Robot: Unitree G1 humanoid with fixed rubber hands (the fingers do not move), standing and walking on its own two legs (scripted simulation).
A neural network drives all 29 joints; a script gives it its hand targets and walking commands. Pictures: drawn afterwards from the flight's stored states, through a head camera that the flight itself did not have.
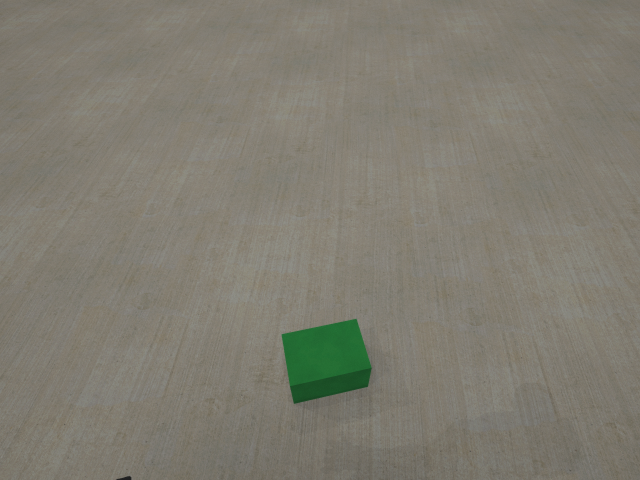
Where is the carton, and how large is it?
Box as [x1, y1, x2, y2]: [282, 319, 371, 403]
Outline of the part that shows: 356,319 282,334 290,388 294,403 367,386 371,367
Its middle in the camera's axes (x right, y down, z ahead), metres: +0.01 +0.38 +1.21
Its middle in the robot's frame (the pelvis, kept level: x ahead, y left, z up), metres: +0.57 +0.01 -0.70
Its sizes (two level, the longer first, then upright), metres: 0.237 0.161 0.152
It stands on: the floor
